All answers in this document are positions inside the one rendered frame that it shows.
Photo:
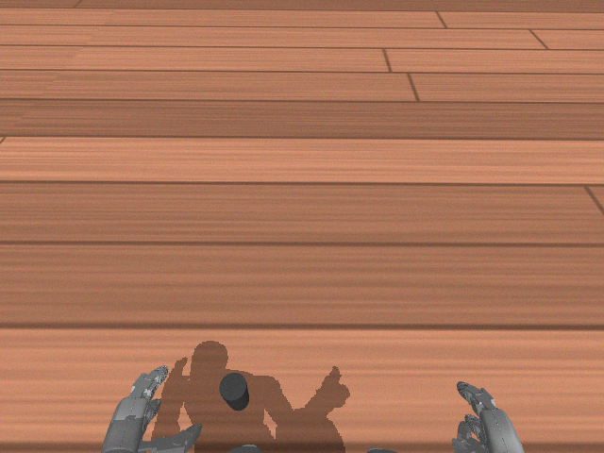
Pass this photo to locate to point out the cup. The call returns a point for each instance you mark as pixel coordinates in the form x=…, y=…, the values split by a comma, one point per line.
x=233, y=389

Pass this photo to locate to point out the left robot hand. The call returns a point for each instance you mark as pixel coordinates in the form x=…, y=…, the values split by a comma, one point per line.
x=133, y=414

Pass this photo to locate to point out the right robot hand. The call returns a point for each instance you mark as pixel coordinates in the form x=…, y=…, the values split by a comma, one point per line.
x=494, y=428

